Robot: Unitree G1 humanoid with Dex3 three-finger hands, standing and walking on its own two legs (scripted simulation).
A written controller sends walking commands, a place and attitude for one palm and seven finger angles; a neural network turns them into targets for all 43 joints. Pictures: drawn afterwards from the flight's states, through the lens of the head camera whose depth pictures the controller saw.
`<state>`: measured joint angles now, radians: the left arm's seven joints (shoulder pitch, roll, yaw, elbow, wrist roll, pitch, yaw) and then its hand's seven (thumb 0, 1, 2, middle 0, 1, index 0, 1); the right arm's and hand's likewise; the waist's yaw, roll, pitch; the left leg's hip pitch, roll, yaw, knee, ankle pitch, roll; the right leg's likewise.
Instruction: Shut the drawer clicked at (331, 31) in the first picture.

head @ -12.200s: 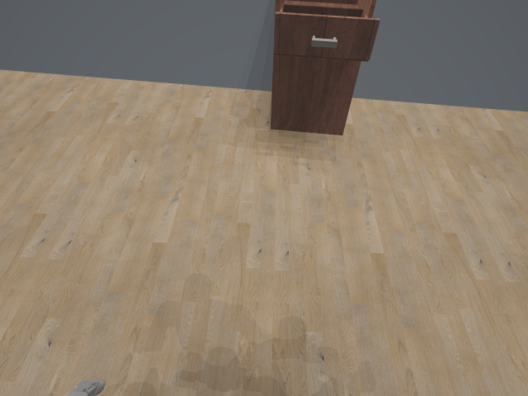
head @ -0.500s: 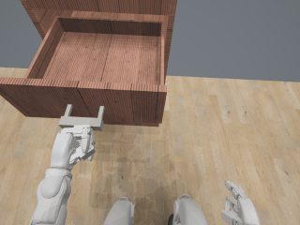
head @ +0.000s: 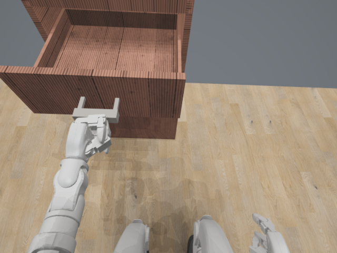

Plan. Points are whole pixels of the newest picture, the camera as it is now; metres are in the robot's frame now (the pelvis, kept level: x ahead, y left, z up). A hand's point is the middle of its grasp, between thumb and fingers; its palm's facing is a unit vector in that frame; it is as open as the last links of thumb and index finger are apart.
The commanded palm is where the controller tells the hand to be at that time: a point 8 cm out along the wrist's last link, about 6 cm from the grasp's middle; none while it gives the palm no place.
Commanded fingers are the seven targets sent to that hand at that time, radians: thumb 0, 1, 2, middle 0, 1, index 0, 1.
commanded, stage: push the drawer shut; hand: left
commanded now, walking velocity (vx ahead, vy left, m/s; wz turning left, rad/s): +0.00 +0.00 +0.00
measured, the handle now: (98, 108) +0.44 +0.19 +0.04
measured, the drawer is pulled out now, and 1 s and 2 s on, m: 0.24 0.12 0.00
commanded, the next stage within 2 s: none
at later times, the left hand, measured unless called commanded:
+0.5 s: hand (115, 113) +0.43 +0.14 +0.03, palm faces +0.00 -1.00 -0.06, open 3.4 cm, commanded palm +0.43 +0.19 +0.04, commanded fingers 0.00 0.90 0.90 -1.40 -1.60 -1.40 -1.60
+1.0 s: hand (118, 96) +0.48 +0.14 +0.03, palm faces +0.00 -1.00 -0.06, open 3.4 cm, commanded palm +0.48 +0.19 +0.04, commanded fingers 0.00 0.90 0.90 -1.40 -1.60 -1.40 -1.60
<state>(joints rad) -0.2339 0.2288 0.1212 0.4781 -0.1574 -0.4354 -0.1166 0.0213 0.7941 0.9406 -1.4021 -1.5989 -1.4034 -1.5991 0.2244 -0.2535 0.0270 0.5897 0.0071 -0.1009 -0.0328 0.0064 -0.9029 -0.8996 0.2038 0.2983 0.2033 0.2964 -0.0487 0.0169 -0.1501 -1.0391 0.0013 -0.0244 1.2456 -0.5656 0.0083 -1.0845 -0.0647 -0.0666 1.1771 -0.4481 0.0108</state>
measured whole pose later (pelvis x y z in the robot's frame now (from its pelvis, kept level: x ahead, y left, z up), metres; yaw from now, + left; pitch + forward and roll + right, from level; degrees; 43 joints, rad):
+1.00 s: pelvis +0.00 -0.01 +0.00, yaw -1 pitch +25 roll -1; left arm -0.77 0.37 0.32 1.09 -0.08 -0.54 -0.14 0.06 0.85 0.97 -1.40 -1.60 -1.40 -1.60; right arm 0.30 -0.27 0.03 0.64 -0.03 0.00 -0.01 0.00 -0.90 -0.90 0.20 0.30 0.20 0.30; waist -0.14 0.03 -0.13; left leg -1.13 0.02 -0.02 1.25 -0.55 0.00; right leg -1.18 -0.04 -0.06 1.18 -0.43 0.00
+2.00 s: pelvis +0.00 +0.01 -0.03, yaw -4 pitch +33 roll -6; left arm -1.23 0.70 0.44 1.32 0.07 -0.38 -0.17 0.08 0.75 0.93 -1.40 -1.60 -1.40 -1.60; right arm 0.39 -0.26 0.09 0.61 -0.08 0.07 0.03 0.00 -0.90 -0.90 0.20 0.30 0.20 0.30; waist -0.30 0.05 -0.11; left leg -1.35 0.05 -0.06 1.35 -0.58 0.01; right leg -1.36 -0.01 -0.09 1.20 -0.41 0.01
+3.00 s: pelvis +0.00 +0.01 -0.02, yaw -5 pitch +33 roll -6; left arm -1.16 0.66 0.46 1.19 0.04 -0.33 -0.14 0.06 0.82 0.89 -1.40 -1.60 -1.40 -1.60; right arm 0.42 -0.25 0.10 0.60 -0.07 0.06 0.06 0.00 -0.90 -0.90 0.20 0.30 0.20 0.30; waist -0.30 0.06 -0.11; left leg -1.33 0.06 -0.04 1.32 -0.57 0.02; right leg -1.34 0.00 -0.07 1.16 -0.39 0.02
